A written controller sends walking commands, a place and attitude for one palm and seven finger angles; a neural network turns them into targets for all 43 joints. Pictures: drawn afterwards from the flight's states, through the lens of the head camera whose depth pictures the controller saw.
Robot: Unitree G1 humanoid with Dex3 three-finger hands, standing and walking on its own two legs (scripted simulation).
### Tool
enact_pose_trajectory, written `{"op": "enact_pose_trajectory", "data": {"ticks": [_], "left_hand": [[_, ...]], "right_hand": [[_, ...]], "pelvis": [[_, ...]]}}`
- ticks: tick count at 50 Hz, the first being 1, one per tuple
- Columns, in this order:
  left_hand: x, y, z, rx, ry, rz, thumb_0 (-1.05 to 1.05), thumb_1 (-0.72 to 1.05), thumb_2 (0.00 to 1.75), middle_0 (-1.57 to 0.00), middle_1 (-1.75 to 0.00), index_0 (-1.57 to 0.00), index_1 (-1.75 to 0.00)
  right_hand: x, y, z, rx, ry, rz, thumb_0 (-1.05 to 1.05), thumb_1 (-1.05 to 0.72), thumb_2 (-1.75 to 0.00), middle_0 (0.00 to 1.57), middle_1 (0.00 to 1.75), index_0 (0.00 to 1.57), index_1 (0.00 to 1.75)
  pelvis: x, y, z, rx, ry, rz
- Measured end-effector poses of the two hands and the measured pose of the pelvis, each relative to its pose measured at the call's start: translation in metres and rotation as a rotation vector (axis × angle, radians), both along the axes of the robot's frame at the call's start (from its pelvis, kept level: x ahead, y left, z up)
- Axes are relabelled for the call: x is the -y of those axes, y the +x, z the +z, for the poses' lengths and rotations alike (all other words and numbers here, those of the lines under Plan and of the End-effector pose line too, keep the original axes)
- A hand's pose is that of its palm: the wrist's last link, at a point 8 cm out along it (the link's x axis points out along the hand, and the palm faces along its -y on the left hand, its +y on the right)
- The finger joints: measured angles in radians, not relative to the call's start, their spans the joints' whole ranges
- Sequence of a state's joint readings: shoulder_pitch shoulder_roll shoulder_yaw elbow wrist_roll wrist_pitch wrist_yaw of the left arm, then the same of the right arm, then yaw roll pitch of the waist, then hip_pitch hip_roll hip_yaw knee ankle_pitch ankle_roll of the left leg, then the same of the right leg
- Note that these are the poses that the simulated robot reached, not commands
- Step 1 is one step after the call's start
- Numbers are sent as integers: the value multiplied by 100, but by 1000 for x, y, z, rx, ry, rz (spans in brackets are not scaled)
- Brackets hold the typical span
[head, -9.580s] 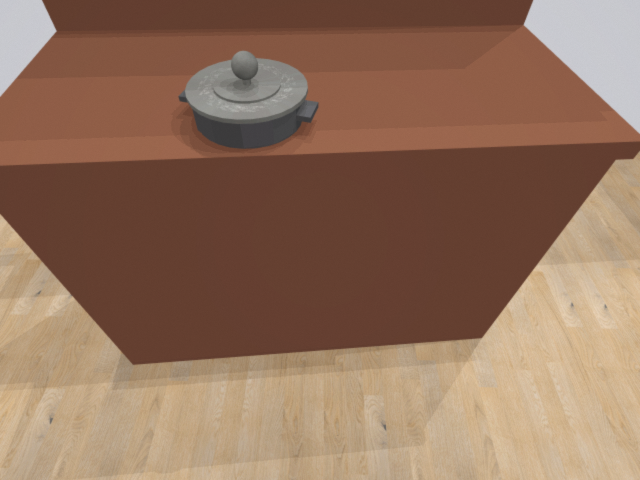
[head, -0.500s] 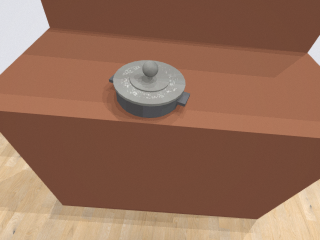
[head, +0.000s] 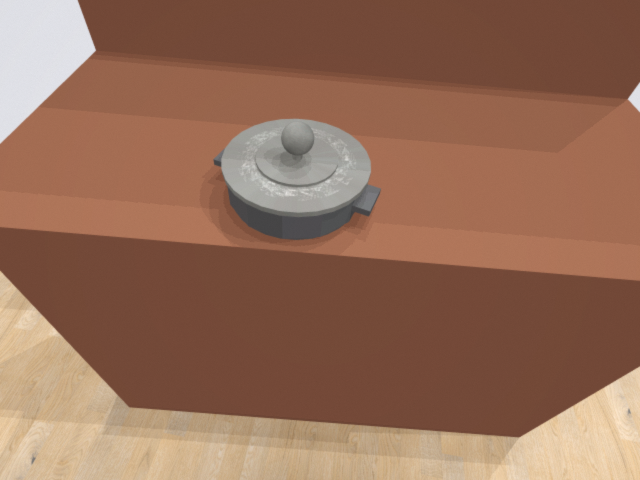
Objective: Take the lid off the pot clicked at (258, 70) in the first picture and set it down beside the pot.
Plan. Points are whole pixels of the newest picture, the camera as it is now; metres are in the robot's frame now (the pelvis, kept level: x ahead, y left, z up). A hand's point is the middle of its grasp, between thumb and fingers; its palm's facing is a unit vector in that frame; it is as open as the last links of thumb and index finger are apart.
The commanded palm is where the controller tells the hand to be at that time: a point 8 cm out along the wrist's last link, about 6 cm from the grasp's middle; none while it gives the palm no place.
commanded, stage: lift the closed hand beside the body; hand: left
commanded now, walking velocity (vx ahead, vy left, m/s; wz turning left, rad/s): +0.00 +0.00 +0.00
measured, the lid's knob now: (297, 138) +0.50 +0.07 +0.17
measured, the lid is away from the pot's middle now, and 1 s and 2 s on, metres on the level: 0.00 0.00 0.00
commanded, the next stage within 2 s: raise the hand higher, near the body in 0.54 s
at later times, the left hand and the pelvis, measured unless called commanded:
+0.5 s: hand (127, 434) +0.15 +0.20 +0.05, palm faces +0.31 -0.88 -0.37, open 3.2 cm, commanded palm +0.10 +0.23 +0.10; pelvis +0.04 -0.03 +0.01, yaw +1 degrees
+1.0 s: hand (103, 364) +0.19 +0.21 +0.14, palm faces +0.30 -0.83 -0.47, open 3.1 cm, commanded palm +0.13 +0.24 +0.18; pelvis +0.04 -0.02 +0.01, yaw -2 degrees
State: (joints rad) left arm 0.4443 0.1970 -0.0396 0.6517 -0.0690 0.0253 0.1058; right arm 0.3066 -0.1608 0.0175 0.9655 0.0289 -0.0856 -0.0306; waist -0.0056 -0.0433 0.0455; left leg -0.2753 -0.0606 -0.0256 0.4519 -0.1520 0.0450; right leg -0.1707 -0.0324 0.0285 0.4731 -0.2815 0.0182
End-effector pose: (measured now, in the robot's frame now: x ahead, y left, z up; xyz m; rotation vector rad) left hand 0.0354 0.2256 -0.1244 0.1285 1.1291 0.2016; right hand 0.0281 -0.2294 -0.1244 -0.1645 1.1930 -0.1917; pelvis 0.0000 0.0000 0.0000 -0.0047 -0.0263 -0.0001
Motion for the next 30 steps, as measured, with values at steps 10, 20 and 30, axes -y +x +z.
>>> {"op": "enact_pose_trajectory", "data": {"ticks": [10,20,30], "left_hand": [[-4,102,117,586,145,-42,1,91,90,-47,-60,-47,-60],[-19,77,172,665,284,-16,1,90,90,-88,-105,-88,-105],[-19,94,226,816,388,-43,2,90,90,-121,-141,-121,-141]], "right_hand": [[15,127,49,487,31,37,1,-92,-90,20,30,20,30],[11,218,88,653,-5,265,1,-91,-90,20,30,20,30],[9,226,74,568,9,263,1,-91,-90,20,30,20,30]], "pelvis": [[11,11,5,21,0,-23],[26,27,8,14,-9,5],[34,45,9,14,-4,6]]}}
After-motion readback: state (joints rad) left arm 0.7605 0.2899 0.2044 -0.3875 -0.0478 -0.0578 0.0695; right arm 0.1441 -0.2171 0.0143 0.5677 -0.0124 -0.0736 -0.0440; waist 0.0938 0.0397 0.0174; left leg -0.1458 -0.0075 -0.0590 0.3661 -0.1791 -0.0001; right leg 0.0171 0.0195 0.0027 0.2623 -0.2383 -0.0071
